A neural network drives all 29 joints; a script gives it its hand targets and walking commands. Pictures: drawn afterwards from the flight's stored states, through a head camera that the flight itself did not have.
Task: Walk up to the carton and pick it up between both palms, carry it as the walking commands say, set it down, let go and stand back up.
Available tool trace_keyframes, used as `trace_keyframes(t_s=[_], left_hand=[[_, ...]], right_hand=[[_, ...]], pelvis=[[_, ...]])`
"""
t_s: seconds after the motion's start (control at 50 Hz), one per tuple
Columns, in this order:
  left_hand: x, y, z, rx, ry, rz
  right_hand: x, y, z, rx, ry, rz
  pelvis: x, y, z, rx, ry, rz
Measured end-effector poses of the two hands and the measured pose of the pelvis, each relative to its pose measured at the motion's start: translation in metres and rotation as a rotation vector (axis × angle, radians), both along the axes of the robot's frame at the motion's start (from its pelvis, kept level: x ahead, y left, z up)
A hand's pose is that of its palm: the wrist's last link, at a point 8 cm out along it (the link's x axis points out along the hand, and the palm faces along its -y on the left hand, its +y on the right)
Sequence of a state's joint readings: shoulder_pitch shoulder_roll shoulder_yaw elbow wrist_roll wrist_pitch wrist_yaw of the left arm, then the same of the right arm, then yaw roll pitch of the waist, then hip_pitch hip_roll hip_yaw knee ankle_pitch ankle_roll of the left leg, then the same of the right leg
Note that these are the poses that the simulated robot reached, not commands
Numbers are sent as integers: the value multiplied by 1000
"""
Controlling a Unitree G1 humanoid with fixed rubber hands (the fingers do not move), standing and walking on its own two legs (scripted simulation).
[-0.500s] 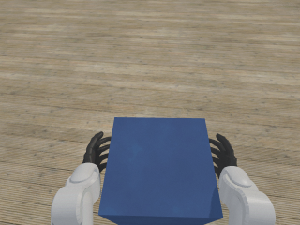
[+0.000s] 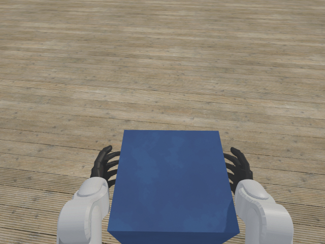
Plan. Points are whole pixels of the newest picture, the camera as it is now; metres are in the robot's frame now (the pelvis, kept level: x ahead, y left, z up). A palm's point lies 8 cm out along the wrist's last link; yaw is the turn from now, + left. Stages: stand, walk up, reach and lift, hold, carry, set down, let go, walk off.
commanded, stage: carry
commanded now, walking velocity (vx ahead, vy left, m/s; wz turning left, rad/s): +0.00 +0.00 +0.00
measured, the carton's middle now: (170, 194) +0.24 +0.00 +0.03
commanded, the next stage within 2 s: none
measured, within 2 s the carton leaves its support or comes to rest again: neither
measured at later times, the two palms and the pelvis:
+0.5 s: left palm (100, 150) +0.32 +0.17 +0.10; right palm (224, 148) +0.32 -0.13 +0.11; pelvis +0.08 +0.02 +0.01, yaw +0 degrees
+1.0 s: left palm (106, 148) +0.33 +0.16 +0.09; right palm (227, 149) +0.33 -0.14 +0.10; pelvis +0.08 +0.01 +0.00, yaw +0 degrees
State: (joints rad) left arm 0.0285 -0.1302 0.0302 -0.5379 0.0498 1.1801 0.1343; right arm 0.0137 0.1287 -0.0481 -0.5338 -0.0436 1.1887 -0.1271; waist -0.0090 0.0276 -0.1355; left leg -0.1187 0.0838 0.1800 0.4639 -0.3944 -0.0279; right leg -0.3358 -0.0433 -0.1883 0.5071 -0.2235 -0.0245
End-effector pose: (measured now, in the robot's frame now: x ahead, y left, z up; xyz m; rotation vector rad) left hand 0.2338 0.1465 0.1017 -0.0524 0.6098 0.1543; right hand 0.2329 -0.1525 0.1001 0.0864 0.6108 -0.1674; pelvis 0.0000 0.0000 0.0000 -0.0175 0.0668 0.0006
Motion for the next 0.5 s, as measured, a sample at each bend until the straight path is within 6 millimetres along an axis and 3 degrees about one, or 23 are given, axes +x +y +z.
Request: trace_keyframes(t_s=[0.08,0.18,0.4,0.5], left_hand=[[27,-4,-2,3,17,12],[49,-5,-2,-4,26,13],[77,6,5,-34,11,6],[85,21,-3,-43,-6,9]], right_hand=[[30,-4,-3,3,17,11],[53,-5,-1,-2,26,10],[78,6,13,-31,10,1],[86,21,8,-39,-6,4]], pelvis=[[23,-6,1,3,23,6],[43,-8,6,11,38,6],[69,3,16,10,35,5],[78,17,5,-1,27,4]])
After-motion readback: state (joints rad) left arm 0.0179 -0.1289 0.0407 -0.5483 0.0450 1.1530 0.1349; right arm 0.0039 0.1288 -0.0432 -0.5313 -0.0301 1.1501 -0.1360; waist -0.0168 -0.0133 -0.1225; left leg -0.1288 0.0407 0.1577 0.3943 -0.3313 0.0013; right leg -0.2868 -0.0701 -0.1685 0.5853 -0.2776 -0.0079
